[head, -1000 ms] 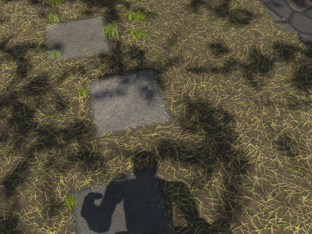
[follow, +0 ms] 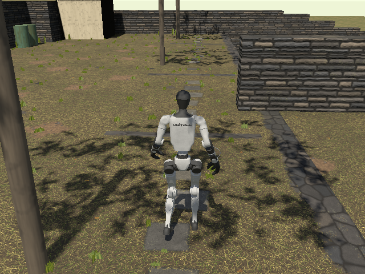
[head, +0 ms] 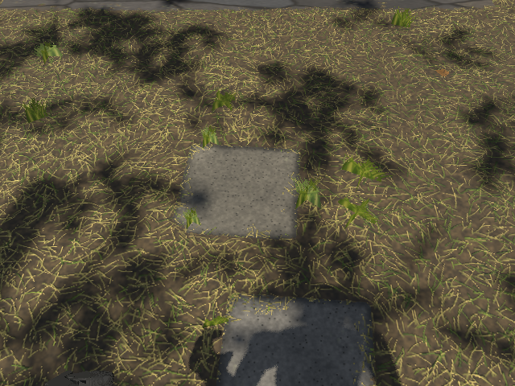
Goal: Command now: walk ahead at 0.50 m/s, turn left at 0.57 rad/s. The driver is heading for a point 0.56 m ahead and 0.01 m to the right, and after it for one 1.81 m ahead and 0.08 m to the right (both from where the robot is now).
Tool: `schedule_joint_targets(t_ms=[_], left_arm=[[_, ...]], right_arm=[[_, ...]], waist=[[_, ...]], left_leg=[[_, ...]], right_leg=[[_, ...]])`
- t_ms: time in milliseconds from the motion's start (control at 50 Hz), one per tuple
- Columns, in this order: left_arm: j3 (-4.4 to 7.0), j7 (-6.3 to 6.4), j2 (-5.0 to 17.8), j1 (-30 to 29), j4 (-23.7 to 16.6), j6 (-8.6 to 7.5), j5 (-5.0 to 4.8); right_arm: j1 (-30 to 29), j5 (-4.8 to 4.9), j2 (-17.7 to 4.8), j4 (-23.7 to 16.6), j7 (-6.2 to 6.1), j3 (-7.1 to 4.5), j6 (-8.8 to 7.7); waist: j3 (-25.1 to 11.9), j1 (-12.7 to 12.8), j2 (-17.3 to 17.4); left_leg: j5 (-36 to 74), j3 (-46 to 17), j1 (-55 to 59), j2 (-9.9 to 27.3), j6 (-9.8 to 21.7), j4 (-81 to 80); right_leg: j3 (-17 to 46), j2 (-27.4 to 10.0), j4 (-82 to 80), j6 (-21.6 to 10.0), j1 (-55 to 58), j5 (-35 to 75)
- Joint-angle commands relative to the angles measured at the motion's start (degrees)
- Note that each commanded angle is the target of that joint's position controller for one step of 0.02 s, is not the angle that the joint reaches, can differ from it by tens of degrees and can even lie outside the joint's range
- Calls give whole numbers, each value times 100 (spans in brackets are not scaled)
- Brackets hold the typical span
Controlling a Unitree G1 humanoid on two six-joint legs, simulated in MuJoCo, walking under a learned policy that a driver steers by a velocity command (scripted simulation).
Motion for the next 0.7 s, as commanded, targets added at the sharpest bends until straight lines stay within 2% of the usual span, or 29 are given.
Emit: schedule_joint_targets(t_ms=[20,40,60,100,140,180,240,280,320,360,380,400,420,440,460,480,500,520,540,560,600,640,700], left_arm=[[205,48,584,718,-40,37,29],[197,51,566,651,-2,25,51],[206,47,553,632,46,0,34],[253,38,664,647,165,-46,4],[301,41,799,675,277,-52,10],[316,45,875,647,351,-26,7],[311,34,974,919,548,21,-51],[327,14,1077,1169,705,68,-119],[350,5,1171,1332,852,137,-189],[365,21,1288,1383,965,215,-241],[354,32,1335,1355,1020,257,-260],[295,48,1257,1341,1050,279,-260],[153,50,967,1352,916,234,-117],[-80,-25,238,2033,785,136,-56],[102,-43,931,1570,905,61,-225],[181,-51,1089,1083,676,39,-365],[158,-17,965,894,647,40,-314],[180,6,906,862,668,80,-214],[192,11,828,1081,753,170,-208],[176,20,689,1238,816,258,-222],[154,43,482,1235,814,390,-213],[159,60,436,963,704,436,-190],[123,-27,345,556,577,390,-154]], right_arm=[[-473,-65,-719,-655,20,-211,-82],[-426,-29,-598,-666,51,-197,-56],[-403,-6,-468,-671,70,-176,-28],[-559,-25,-315,-768,87,-137,6],[-764,-51,-255,-853,105,-110,0],[-956,-41,-221,-881,162,-88,-42],[-1568,-60,-27,-1018,255,7,-142],[-1908,-42,-11,-1141,312,30,-174],[-2131,-42,-92,-1265,357,12,-191],[-2023,-92,-253,-1302,370,-57,-198],[-1532,-122,-421,-1190,349,-152,-200],[-651,-129,-680,-919,295,-299,-197],[356,-186,-1125,-711,186,-443,-151],[413,-224,-1549,-702,148,-471,-151],[466,-224,-1003,-753,155,-349,-182],[158,-212,-827,-664,159,-272,-220],[-180,-184,-665,-610,171,-227,-260],[-483,-195,-480,-589,192,-187,-298],[-681,-229,-338,-589,202,-155,-354],[-782,-242,-285,-546,210,-165,-418],[-895,-236,-292,-410,200,-194,-528],[-877,-281,-353,-269,151,-232,-565],[-833,-274,-460,-129,84,-267,-548]], waist=[[-42,500,-642],[36,406,-787],[48,368,-844],[116,345,-753],[135,365,-631],[134,415,-557],[251,656,-432],[354,751,-417],[426,724,-459],[252,492,-611],[-80,128,-674],[-590,-357,-618],[-1396,-749,-146],[-2299,-243,1275],[-2349,-615,555],[-1353,-514,529],[-861,-298,298],[-531,-101,301],[-422,109,399],[-377,216,397],[-122,341,264],[94,326,189],[232,220,140]], left_leg=[[595,4,-2348,809,-125,679],[729,77,-2134,913,-133,572],[806,158,-2058,956,-148,487],[1029,222,-2175,1030,-209,204],[1440,229,-2345,1076,-269,-244],[2061,323,-2279,1064,-256,-870],[2693,591,-1876,900,-141,-1957],[2671,712,-1787,805,-45,-2412],[2306,784,-1792,718,101,-2740],[1773,973,-1287,494,303,-3002],[1771,1107,-477,329,442,-3217],[2166,1177,897,222,610,-3472],[2585,104,2839,1208,923,-3148],[1689,-2708,4350,2782,1824,-3689],[1344,-2983,4032,2754,1695,-4121],[1675,-1937,3326,2539,1435,-4250],[2088,-1267,2599,2259,1266,-4403],[2349,-797,2003,2058,1175,-4607],[2455,-426,1554,1920,1114,-4860],[2468,-231,1276,1894,1133,-5083],[2734,216,955,1899,1158,-5390],[2882,617,959,1866,1102,-5526],[2968,1231,1097,1706,947,-5599]], right_leg=[[2107,-1853,-1537,-894,1967,-466],[1728,-1711,-1691,-858,1666,-190],[1448,-1650,-1814,-886,1527,30],[1024,-1675,-2005,-996,1436,476],[658,-1712,-2078,-1053,1556,962],[200,-1612,-2079,-976,1669,1331],[-224,-1506,-2094,-889,1675,1500],[-284,-1618,-2087,-878,1920,1536],[-276,-1795,-1943,-841,2318,1878],[-302,-1872,-1434,-758,2588,3274],[-380,-1787,-792,-668,2541,4171],[-545,-1547,218,-512,2084,4379],[-583,-1264,1905,-294,694,2585],[-223,-206,3886,45,-1308,-2212],[713,-302,4490,11,-1677,-2460],[607,-540,4520,-16,-2094,-2019],[482,-788,4200,5,-2006,-1522],[448,-929,3929,57,-1826,-1177],[506,-1047,3832,98,-1432,-877],[494,-1061,3793,144,-1201,-701],[530,-1080,3611,237,-1253,-467],[630,-1079,3190,297,-1578,7],[502,-1007,2113,270,-1608,977]])
Next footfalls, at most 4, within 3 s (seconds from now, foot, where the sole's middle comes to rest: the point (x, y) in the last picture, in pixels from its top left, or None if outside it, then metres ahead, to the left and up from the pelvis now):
0.40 left None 0.36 0.19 -0.77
0.94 right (277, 318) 0.67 -0.04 -0.77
1.42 left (227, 225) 0.99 0.10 -0.77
1.90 right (318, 187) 1.13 -0.21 -0.77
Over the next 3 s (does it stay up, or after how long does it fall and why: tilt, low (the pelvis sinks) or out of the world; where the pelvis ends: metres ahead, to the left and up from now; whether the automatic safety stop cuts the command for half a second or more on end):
stays up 1.62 -0.07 -0.01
